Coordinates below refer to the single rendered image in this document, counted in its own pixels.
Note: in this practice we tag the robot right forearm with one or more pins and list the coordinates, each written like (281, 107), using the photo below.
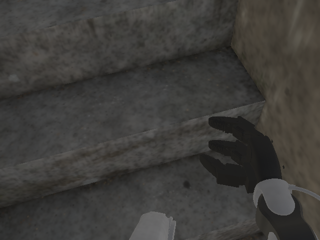
(279, 214)

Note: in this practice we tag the robot left thigh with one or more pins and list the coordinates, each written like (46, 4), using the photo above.
(154, 226)

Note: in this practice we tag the robot right hand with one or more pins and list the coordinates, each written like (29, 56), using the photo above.
(257, 161)

